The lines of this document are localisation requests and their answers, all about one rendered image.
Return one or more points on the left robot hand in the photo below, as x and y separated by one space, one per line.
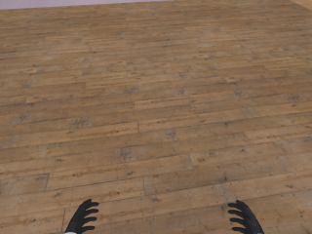
75 224

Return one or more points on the right robot hand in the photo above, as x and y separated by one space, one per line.
249 220

